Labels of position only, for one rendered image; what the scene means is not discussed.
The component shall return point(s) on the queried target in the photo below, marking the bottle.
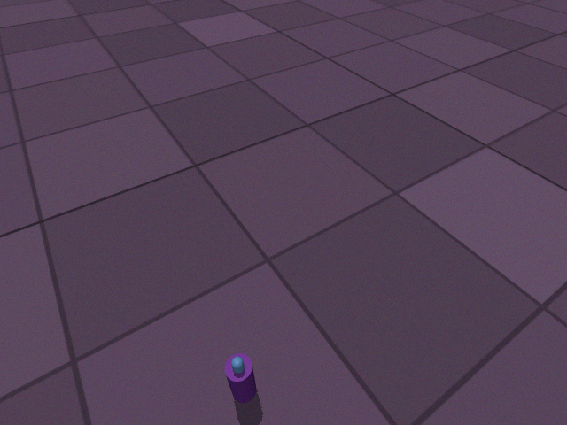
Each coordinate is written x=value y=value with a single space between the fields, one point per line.
x=239 y=372

